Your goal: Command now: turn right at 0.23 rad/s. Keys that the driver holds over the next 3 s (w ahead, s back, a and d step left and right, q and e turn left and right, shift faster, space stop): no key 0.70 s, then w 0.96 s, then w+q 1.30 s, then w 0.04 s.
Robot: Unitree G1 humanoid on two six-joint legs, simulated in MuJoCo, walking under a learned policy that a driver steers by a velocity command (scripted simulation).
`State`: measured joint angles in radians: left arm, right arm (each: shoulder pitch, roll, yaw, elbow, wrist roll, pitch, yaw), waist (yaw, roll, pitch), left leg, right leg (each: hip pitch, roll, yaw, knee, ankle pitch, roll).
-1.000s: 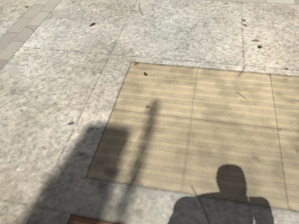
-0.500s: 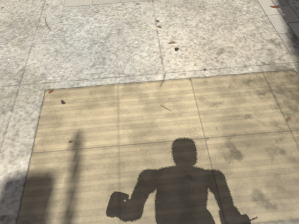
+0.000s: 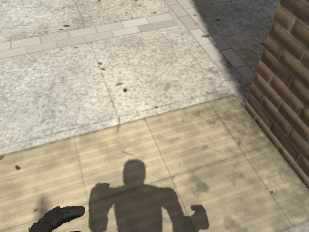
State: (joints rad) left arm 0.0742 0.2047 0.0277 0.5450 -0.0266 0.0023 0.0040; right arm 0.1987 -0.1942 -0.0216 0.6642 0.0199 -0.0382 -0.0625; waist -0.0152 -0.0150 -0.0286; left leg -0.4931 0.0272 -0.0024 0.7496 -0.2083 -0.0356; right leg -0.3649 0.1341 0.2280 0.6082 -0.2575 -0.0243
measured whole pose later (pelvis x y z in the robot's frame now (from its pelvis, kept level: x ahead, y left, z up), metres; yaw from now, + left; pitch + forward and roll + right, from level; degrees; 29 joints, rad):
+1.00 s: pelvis +0.10 +0.03 +0.02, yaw -1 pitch +2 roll +0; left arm 0.36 0.24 0.05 0.79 0.04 -0.10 0.03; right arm 0.23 -0.24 -0.06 0.67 -0.05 -0.09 0.03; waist 0.05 -0.01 -0.02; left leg -0.37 0.03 0.00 0.67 -0.34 0.05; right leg -0.05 -0.03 0.00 0.29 -0.28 -0.04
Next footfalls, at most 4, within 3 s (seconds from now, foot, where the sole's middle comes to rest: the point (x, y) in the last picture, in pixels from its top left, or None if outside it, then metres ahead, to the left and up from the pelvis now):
0.02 left None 0.09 0.14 -0.76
0.32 right None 0.06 -0.10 -0.76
1.04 left None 0.16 0.17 -0.76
1.44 right None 0.52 -0.07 -0.76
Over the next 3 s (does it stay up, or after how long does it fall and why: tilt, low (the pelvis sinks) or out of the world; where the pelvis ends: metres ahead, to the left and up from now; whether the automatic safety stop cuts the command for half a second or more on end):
stays up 1.20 0.25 -0.02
